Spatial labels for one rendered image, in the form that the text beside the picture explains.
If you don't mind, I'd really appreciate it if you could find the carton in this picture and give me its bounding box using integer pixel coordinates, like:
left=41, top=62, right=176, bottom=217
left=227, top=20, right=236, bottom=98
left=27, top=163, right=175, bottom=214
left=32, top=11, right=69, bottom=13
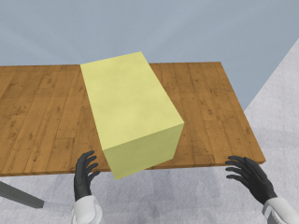
left=80, top=51, right=184, bottom=180

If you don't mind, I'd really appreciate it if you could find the table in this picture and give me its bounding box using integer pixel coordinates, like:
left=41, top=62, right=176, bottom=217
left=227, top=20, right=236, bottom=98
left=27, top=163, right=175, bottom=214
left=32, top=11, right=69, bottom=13
left=0, top=62, right=266, bottom=209

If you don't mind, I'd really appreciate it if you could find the right robot forearm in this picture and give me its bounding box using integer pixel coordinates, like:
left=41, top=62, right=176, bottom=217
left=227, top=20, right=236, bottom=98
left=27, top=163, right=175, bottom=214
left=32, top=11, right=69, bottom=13
left=262, top=197, right=299, bottom=224

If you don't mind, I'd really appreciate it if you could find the left robot hand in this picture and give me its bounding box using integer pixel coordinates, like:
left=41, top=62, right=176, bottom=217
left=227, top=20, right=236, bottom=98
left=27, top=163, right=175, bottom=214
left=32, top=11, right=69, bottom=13
left=74, top=150, right=100, bottom=202

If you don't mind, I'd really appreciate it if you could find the right robot hand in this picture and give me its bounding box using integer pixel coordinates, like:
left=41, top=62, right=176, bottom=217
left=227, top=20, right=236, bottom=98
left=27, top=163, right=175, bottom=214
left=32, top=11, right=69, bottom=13
left=225, top=155, right=278, bottom=205

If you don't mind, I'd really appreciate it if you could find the left robot forearm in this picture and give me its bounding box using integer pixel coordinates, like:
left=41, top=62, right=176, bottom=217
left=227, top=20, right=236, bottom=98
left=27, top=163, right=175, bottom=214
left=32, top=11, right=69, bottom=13
left=71, top=195, right=107, bottom=224

